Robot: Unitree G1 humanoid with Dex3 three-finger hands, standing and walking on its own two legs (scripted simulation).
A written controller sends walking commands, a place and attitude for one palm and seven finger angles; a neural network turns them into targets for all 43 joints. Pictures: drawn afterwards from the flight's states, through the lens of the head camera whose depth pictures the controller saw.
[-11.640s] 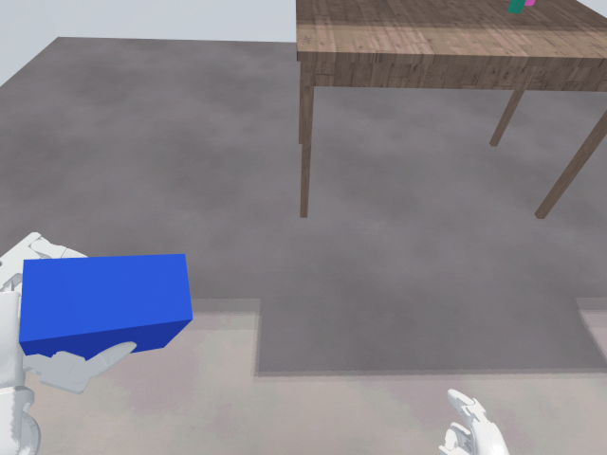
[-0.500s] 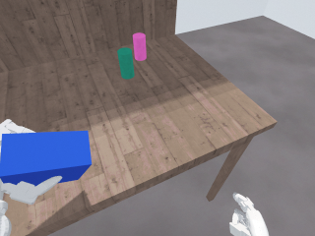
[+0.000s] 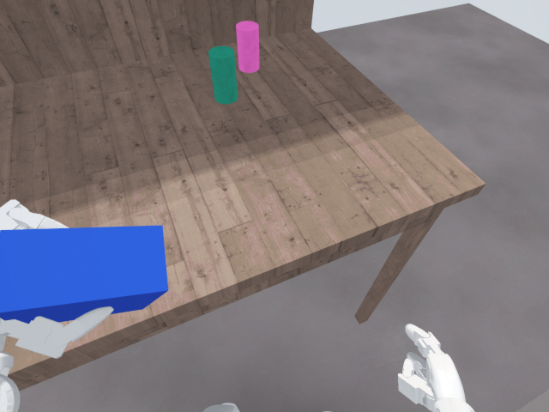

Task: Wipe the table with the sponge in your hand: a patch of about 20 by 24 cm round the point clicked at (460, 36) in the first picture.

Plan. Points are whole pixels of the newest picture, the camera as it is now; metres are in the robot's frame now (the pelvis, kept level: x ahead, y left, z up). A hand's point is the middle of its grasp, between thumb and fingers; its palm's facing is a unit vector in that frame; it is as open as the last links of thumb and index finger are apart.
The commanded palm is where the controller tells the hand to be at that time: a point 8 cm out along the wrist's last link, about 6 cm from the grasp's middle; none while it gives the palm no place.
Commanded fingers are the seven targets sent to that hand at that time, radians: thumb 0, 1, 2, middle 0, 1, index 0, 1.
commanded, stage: come to a stop and stand still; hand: left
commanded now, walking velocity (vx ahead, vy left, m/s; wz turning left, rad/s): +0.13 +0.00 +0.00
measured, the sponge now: (110, 276) +0.23 +0.19 +0.14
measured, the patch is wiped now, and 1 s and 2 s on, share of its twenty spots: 0.00 0.00 0.00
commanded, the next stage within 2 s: look again from close up in 1.06 s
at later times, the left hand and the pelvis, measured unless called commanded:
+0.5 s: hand (23, 294) +0.20 +0.26 +0.16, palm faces +0.35 -0.83 -0.44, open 10.3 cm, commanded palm +0.14 +0.30 +0.19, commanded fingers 0.00 0.10 1.30 -1.20 -1.60 -1.20 -1.60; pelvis -0.01 +0.01 +0.01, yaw +1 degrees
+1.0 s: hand out of the picture +0.24 +0.30 +0.18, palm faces +0.44 -0.81 -0.39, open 10.3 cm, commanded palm +0.18 +0.32 +0.19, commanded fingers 0.00 0.10 1.30 -1.20 -1.60 -1.20 -1.60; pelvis +0.02 +0.03 +0.01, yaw +1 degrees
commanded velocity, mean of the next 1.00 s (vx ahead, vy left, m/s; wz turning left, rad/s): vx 0.02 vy -0.02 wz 0.00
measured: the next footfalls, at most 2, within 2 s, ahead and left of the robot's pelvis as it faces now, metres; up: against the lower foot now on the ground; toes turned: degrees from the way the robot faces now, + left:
right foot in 0.28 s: +0.01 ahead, -0.10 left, +0.00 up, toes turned +0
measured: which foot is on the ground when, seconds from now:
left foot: down 0.00-1.00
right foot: down 0.00-0.10, up 0.12-0.26, down 0.28-1.00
